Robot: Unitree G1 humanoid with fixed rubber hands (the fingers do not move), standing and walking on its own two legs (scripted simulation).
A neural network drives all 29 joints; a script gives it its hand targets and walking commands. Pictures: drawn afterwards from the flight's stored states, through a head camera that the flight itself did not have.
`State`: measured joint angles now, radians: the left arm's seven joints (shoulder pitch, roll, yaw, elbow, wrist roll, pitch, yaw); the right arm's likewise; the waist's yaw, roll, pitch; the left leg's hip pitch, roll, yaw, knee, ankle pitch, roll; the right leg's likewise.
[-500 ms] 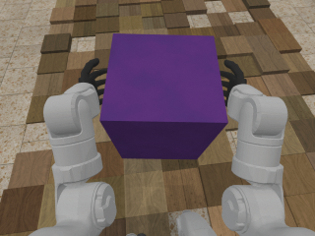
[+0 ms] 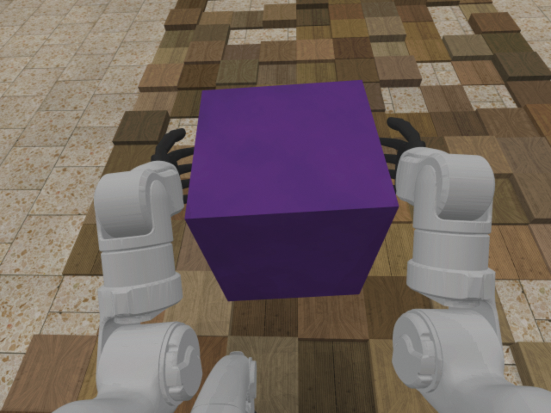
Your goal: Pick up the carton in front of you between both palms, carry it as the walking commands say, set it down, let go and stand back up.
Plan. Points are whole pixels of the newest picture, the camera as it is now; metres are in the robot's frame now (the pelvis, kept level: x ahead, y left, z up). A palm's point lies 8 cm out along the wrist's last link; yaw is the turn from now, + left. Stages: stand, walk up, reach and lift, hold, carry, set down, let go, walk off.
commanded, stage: carry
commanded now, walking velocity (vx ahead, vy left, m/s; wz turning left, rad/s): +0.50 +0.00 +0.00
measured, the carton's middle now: (288, 201) +0.40 +0.02 +0.07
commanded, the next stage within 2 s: none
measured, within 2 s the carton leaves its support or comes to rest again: neither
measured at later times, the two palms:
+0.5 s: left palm (228, 43) +0.67 +0.12 +0.15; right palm (409, 48) +0.64 -0.17 +0.15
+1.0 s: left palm out of the picture +0.94 +0.16 +0.21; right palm out of the picture +0.96 -0.14 +0.21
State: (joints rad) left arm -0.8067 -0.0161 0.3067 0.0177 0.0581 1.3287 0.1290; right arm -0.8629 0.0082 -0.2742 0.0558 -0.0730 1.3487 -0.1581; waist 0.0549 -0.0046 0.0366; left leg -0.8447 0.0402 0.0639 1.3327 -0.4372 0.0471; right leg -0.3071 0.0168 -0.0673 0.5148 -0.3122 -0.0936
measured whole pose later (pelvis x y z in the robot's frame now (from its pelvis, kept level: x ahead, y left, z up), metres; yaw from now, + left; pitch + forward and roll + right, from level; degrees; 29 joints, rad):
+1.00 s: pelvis +0.58 -0.01 +0.03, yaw +0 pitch +5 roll -1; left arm -0.82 0.00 0.25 0.04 0.03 1.31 0.15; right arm -0.83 -0.02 -0.28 0.02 -0.06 1.34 -0.14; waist 0.08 0.03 -0.04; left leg -0.63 0.06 0.04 0.60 -0.02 0.03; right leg -0.14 0.02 -0.10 0.41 -0.37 -0.03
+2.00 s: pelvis +1.18 +0.11 +0.00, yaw +1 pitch +5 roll -2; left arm -0.85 0.03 0.21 0.31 0.04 1.27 0.12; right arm -0.82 0.00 -0.31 0.25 -0.13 1.29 -0.08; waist 0.06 -0.01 -0.15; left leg -0.37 0.03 0.07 0.41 -0.39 0.01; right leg -0.31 -0.06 -0.05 0.90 -0.51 0.02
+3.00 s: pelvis +1.76 +0.18 +0.04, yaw +2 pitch +6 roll -1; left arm -0.90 0.01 0.30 0.22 0.09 1.36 0.13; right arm -0.85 -0.01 -0.29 0.21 -0.06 1.33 -0.14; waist -0.09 -0.01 -0.07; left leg -0.23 -0.02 0.09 0.42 -0.40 0.13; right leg -0.68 -0.03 -0.04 0.82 -0.19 -0.01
